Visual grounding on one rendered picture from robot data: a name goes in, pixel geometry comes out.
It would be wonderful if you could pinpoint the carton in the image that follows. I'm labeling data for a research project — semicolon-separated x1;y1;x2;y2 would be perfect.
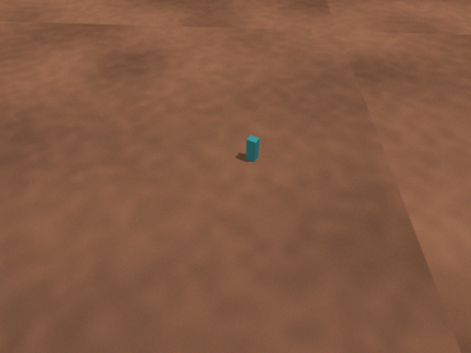
246;135;260;162

